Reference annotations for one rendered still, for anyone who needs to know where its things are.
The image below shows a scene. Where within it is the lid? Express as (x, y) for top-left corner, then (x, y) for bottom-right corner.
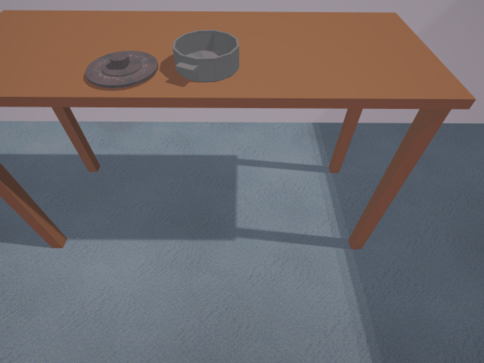
(85, 51), (158, 88)

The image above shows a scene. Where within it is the table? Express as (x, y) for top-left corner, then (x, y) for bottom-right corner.
(0, 10), (476, 250)

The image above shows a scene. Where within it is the pot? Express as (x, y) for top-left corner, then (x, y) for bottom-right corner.
(172, 29), (239, 82)

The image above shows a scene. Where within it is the knob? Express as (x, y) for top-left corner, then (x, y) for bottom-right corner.
(110, 52), (130, 67)

